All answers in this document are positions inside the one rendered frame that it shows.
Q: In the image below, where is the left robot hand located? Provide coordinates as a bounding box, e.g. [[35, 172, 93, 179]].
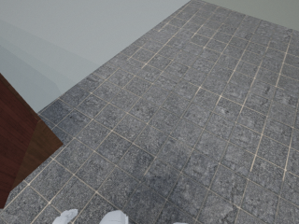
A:
[[52, 209, 78, 224]]

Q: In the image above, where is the cupboard door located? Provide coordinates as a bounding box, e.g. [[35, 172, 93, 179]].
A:
[[0, 81, 38, 209]]

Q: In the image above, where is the robot left thigh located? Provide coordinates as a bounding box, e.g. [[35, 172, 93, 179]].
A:
[[99, 211, 129, 224]]

